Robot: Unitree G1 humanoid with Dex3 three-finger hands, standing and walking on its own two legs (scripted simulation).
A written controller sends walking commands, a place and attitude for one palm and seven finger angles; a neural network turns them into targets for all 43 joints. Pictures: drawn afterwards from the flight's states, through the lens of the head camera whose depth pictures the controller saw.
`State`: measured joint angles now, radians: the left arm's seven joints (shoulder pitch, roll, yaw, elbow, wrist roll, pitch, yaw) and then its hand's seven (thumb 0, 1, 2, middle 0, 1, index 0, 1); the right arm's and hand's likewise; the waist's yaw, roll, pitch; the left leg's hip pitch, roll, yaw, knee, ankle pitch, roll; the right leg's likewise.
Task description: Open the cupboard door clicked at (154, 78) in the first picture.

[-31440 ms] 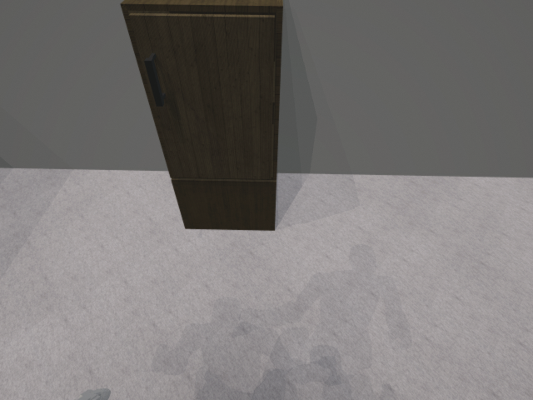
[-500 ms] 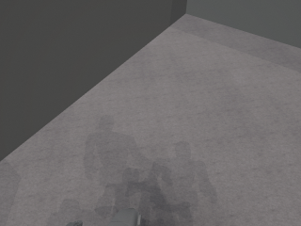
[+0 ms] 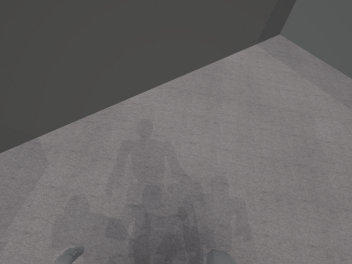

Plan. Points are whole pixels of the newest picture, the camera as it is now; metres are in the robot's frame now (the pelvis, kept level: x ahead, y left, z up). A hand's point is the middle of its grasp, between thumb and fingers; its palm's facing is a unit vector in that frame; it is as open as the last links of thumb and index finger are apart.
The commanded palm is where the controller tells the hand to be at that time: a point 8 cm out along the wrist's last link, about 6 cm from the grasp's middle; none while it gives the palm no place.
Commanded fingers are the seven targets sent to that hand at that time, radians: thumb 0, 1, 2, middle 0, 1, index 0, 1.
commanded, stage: turn to face it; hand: left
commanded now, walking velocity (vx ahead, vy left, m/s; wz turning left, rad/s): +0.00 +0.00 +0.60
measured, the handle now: out of the picture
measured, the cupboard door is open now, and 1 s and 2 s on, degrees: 42 42 42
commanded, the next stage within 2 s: none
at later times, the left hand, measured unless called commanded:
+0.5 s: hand out of the picture +0.01 +0.15 -0.17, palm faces +0.33 -0.91 -0.23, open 7.4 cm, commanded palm none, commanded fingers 0.00 0.90 0.90 -0.20 -0.30 -0.20 -0.30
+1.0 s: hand out of the picture +0.02 +0.19 -0.16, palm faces +0.56 -0.78 -0.27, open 7.4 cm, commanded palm none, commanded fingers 0.00 0.90 0.90 -0.20 -0.30 -0.20 -0.30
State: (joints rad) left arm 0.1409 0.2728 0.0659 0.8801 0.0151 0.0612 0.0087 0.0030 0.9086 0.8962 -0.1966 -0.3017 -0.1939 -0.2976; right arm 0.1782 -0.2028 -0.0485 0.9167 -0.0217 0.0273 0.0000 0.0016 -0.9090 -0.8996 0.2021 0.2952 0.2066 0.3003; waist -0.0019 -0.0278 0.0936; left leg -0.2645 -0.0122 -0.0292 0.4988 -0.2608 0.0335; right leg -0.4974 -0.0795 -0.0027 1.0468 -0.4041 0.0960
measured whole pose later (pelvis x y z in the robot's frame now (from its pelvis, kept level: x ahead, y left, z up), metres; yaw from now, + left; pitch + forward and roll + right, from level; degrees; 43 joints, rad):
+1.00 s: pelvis +0.04 -0.05 -0.01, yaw +36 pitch +2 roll -1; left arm 0.12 0.25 0.05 0.85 0.01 0.04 0.01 0.00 0.91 0.90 -0.20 -0.30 -0.19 -0.30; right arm 0.21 -0.21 -0.06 0.93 -0.02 0.05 0.01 0.00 -0.91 -0.90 0.20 0.30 0.21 0.30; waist -0.03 0.01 0.08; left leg -0.32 -0.04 -0.14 0.55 -0.26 0.00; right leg -0.33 -0.03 -0.01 0.66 -0.34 0.08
